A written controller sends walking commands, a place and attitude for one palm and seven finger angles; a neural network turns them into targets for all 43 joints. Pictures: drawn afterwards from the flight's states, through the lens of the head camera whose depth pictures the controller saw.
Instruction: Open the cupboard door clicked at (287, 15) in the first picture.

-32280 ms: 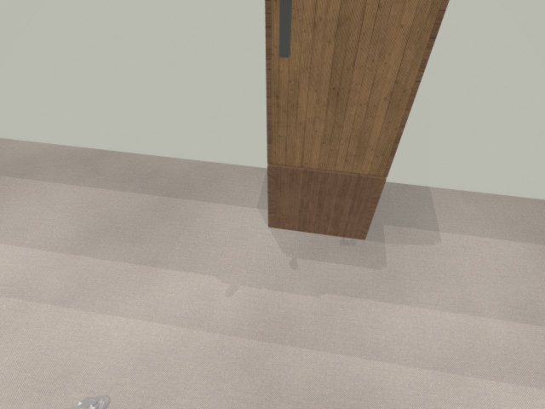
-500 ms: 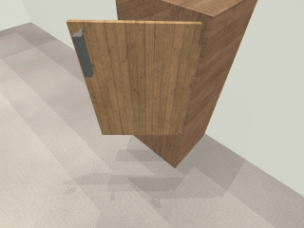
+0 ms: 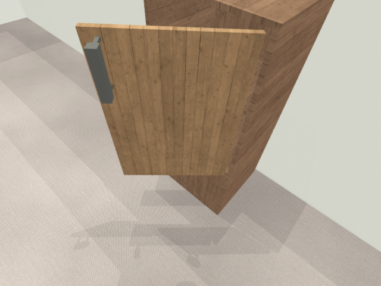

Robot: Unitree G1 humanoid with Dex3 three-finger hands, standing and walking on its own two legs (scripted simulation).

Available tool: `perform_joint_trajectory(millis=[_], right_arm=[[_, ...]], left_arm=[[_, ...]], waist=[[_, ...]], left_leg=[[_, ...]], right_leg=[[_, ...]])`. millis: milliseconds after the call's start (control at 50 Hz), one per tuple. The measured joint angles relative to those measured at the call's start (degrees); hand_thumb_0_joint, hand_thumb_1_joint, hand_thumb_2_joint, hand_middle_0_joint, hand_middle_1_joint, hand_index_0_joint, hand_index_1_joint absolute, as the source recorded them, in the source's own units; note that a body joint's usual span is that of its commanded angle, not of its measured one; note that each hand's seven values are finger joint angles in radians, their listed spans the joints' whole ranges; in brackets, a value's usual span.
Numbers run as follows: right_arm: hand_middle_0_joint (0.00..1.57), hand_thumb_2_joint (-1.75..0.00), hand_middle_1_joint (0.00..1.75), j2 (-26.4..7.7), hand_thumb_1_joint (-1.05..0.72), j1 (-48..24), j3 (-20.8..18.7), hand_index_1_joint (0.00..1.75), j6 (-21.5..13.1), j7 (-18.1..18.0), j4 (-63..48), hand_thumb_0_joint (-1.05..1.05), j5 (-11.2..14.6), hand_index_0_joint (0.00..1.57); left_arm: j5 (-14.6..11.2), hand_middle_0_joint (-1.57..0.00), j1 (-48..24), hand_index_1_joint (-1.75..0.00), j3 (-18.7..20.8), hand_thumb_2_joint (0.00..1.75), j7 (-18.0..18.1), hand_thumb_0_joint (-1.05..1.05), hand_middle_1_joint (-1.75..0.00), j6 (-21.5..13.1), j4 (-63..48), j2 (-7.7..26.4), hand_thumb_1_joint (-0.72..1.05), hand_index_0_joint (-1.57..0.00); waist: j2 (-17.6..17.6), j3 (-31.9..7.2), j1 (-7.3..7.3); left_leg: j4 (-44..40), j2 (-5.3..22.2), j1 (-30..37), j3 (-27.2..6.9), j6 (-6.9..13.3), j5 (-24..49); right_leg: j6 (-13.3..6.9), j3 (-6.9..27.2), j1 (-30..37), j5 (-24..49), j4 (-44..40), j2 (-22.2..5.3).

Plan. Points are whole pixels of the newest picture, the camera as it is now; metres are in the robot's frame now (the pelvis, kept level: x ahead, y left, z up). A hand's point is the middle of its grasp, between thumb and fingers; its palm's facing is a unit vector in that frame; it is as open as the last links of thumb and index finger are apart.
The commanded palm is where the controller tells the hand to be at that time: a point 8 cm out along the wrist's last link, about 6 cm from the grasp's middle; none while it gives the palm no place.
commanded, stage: come to a stop and stand still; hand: left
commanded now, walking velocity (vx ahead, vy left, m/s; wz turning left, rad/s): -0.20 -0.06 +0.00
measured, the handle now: (102, 70) +0.54 +0.24 +0.16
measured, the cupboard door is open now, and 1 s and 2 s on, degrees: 42 42 42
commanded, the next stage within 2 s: look again from close up in 1.00 s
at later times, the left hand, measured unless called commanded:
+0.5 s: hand out of the picture +0.09 +0.16 -0.18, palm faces +0.04 -0.98 -0.21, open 7.3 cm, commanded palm none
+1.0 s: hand out of the picture +0.04 +0.24 -0.15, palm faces +0.03 -0.93 -0.36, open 7.4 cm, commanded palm none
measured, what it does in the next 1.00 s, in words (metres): steps on the spot: right foot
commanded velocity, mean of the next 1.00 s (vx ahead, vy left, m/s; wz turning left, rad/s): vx -0.04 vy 0.01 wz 0.00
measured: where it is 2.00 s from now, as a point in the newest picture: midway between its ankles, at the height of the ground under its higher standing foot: outside the picture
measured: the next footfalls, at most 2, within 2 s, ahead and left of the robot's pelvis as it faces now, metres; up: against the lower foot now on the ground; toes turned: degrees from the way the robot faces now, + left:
right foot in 0.10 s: +0.11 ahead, -0.13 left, +0.00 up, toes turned -2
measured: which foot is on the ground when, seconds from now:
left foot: down 0.00-1.00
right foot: up 0.00-0.08, down 0.10-1.00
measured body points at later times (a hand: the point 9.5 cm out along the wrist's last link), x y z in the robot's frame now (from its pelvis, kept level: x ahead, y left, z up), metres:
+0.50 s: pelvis +0.01 -0.02 -0.01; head +0.03 -0.02 +0.44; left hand +0.09 +0.21 -0.16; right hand +0.08 -0.25 -0.16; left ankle -0.05 +0.10 -0.74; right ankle +0.07 -0.13 -0.74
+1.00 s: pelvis -0.02 -0.01 +0.00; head -0.02 -0.02 +0.45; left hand +0.04 +0.29 -0.12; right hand +0.04 -0.30 -0.14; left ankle -0.05 +0.10 -0.74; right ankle +0.07 -0.13 -0.74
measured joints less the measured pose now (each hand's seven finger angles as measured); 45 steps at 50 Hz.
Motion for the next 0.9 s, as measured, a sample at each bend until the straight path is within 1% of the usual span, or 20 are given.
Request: perform_joint_trajectory(millis=[40,60,80,100,120,140,180,240,280,300,340,420,460,520,560,600,760,900], right_arm=[[0.20,-0.90,0.30,0.57,-0.91,0.37,0.48,0.30,0.29,-0.26,0.79,0.00,0.00,0.20],[0.20,-0.90,0.30,0.86,-0.91,0.45,0.63,0.30,0.55,-0.38,1.22,0.00,0.12,0.20],[0.20,-0.90,0.30,1.15,-0.91,0.54,0.72,0.30,0.81,-0.46,1.61,0.00,0.32,0.20],[0.20,-0.90,0.30,1.53,-0.91,0.76,0.72,0.30,1.05,-0.48,1.85,0.00,0.59,0.20],[0.20,-0.90,0.30,1.71,-0.91,0.68,0.60,0.30,1.39,-0.44,2.17,0.00,0.89,0.20],[0.20,-0.90,0.30,1.58,-0.91,0.20,0.32,0.30,1.83,-0.39,2.41,0.00,1.12,0.20],[0.20,-0.90,0.30,0.99,-0.91,-1.24,-0.44,0.30,2.66,-0.45,2.21,0.00,1.43,0.20],[0.20,-0.90,0.30,0.26,-0.91,-4.21,-1.49,0.30,3.46,-0.42,1.08,0.00,1.75,0.20],[0.20,-0.90,0.30,-0.28,-0.91,-6.19,-1.99,0.30,3.63,-0.41,0.14,0.00,1.79,0.20],[0.20,-0.90,0.30,-0.54,-0.91,-7.12,-2.19,0.30,3.66,-0.40,-0.29,0.00,1.75,0.20],[0.20,-0.90,0.30,-0.81,-0.91,-9.01,-2.43,0.30,3.59,-0.45,-1.01,0.00,1.41,0.20],[0.20,-0.90,0.30,-1.60,-0.92,-11.19,-2.55,0.30,3.24,-0.66,-2.73,0.00,0.67,0.20],[0.20,-0.90,0.30,-2.58,-0.92,-11.88,-2.12,0.30,3.95,0.01,-4.30,0.00,0.56,0.20],[0.20,-0.90,0.30,-4.17,-0.92,-12.00,-2.52,0.30,4.24,0.52,-7.72,0.00,0.63,0.20],[0.20,-0.90,0.30,-5.16,-0.92,-12.16,-2.85,0.30,4.46,0.69,-9.40,0.00,0.59,0.20],[0.20,-0.90,0.30,-5.92,-0.92,-12.41,-3.02,0.30,4.38,0.91,-10.35,0.00,0.58,0.20],[0.20,-0.90,0.30,-8.45,-0.91,-11.46,-2.32,0.30,3.60,1.75,-10.41,0.00,0.23,0.20],[0.20,-0.90,0.30,-11.02,-0.91,-10.51,-1.94,0.30,3.71,2.18,-7.69,0.00,0.21,0.20]], left_arm=[[0.13,-0.20,-2.27,-0.30,-0.01,0.90,0.83,0.02,-0.30,0.08,-0.56,0.50,0.93,-0.20],[-0.12,-0.20,-3.20,-0.30,0.07,0.90,0.93,0.02,-0.30,-0.13,-0.88,0.96,0.94,-0.20],[-0.36,-0.20,-3.99,-0.30,0.07,0.90,0.92,0.02,-0.30,-0.53,-1.29,1.44,0.95,-0.20],[-0.53,-0.20,-4.52,-0.30,0.03,0.90,0.93,0.02,-0.30,-1.06,-1.79,2.07,0.95,-0.20],[-0.68,-0.20,-5.10,-0.30,0.04,0.90,1.06,0.02,-0.30,-1.49,-1.93,2.45,0.95,-0.20],[-0.84,-0.19,-5.81,-0.30,-0.04,0.90,1.19,0.02,-0.30,-1.58,-1.86,2.45,0.94,-0.20],[-0.99,-0.19,-7.11,-0.30,-0.32,0.90,1.41,0.02,-0.30,-1.48,-2.06,2.04,0.94,-0.20],[-0.84,-0.19,-9.03,-0.30,-0.46,0.90,1.85,0.01,-0.30,-1.19,-2.72,1.51,0.93,-0.20],[-0.70,-0.19,-10.23,-0.30,-0.42,0.90,2.04,0.01,-0.30,-0.67,-3.20,1.13,0.92,-0.20],[-0.67,-0.19,-10.71,-0.30,-0.36,0.90,2.05,0.01,-0.30,-0.33,-3.44,0.95,0.92,-0.20],[-0.70,-0.20,-11.33,-0.30,-0.17,0.90,1.98,0.00,-0.30,0.43,-3.78,0.80,0.92,-0.20],[-0.50,-0.20,-11.37,-0.30,-0.01,0.90,1.77,0.00,-0.30,1.47,-4.56,0.54,0.92,-0.20],[-0.42,-0.20,-10.08,-0.30,-1.10,0.90,1.63,0.00,-0.30,1.27,-5.92,1.05,0.92,-0.20],[-0.40,-0.20,-6.91,-0.30,-1.61,0.90,1.66,0.00,-0.30,0.68,-8.01,1.61,0.92,-0.20],[-0.34,-0.20,-5.36,-0.30,-1.75,0.90,1.71,0.00,-0.30,0.41,-8.46,1.93,0.91,-0.20],[-0.34,-0.20,-4.51,-0.30,-1.77,0.90,1.58,0.00,-0.30,0.39,-8.32,2.42,0.91,-0.20],[-0.59,-0.20,-4.46,-0.30,-1.38,0.90,0.72,0.00,-0.30,0.53,-6.94,5.48,0.91,-0.20],[-0.63,-0.20,-5.56,-0.30,-1.05,0.90,0.19,0.00,-0.30,0.04,-5.26,8.65,0.90,-0.20]], waist=[[0.67,1.09,-0.17],[0.92,1.62,-0.20],[0.95,2.11,-0.13],[0.47,2.38,-0.06],[0.32,2.51,0.10],[0.81,2.67,0.10],[2.16,2.80,-0.34],[2.42,3.03,-0.85],[1.94,3.06,-0.80],[1.55,2.96,-0.65],[0.11,2.97,0.11],[-0.77,2.60,1.32],[-0.07,2.56,1.40],[1.32,0.73,0.61],[1.90,-0.31,0.27],[1.99,-0.88,0.22],[2.36,-1.08,1.24],[2.84,-0.59,1.20]], left_leg=[[-1.57,0.33,1.23,-0.51,-0.45,0.45],[-1.59,0.46,1.59,-0.75,-0.78,0.22],[-1.02,0.41,1.78,-0.91,-1.14,-0.37],[0.16,-0.04,1.70,-0.95,-1.48,-1.33],[1.61,-0.22,1.48,-1.01,-1.80,-2.52],[2.61,0.01,1.40,-1.17,-2.07,-3.50],[3.72,0.66,0.86,-1.70,-2.41,-2.85],[6.77,0.99,-1.06,-1.33,-2.72,-4.43],[7.07,1.02,-1.46,-0.65,-2.78,-4.91],[6.15,0.92,-1.14,-0.30,-2.47,-5.21],[4.93,0.33,-0.44,0.59,-1.95,-4.33],[3.97,0.21,0.56,1.78,-1.77,-3.34],[4.62,0.89,0.66,1.72,-2.06,-3.62],[8.08,1.88,-1.63,0.93,-2.40,-5.10],[9.67,1.79,-2.68,-0.09,-2.08,-5.54],[10.06,1.56,-2.97,-0.25,-2.05,-5.63],[6.80,1.09,-1.66,0.39,-1.19,-2.93],[3.70,0.36,-0.47,0.40,-0.88,-0.77]], right_leg=[[0.50,-0.49,0.01,2.97,-5.73,-0.15],[0.76,-0.57,0.87,6.24,-10.34,-0.21],[1.00,-0.46,2.20,10.91,-15.45,-0.40],[1.00,0.25,3.55,17.16,-19.36,-0.91],[1.32,0.53,4.26,17.12,-19.99,-1.08],[1.48,0.42,4.49,14.77,-19.40,-0.91],[1.46,-0.25,4.36,11.36,-18.32,-0.53],[1.16,-0.94,3.78,10.48,-17.50,-0.76],[1.08,-1.18,3.26,10.48,-16.88,-1.12],[1.19,-1.17,2.92,10.44,-16.52,-1.30],[1.51,-0.30,2.75,10.72,-16.38,-1.69],[1.83,0.98,3.04,11.31,-16.68,-1.43],[1.61,0.78,3.63,11.65,-17.12,-0.79],[1.04,-0.12,2.79,11.50,-16.39,-0.19],[0.88,-0.54,2.37,11.20,-15.74,-0.21],[1.02,-0.54,2.27,11.42,-15.69,-0.43],[1.88,0.03,4.26,15.42,-20.67,-0.46],[2.14,0.07,5.61,17.48,-23.77,-0.95]])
